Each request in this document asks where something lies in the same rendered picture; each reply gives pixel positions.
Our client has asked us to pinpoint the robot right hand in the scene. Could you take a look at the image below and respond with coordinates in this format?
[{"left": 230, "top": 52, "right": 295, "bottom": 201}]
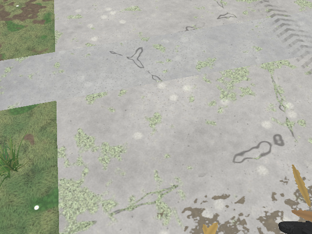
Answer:
[{"left": 278, "top": 220, "right": 312, "bottom": 234}]

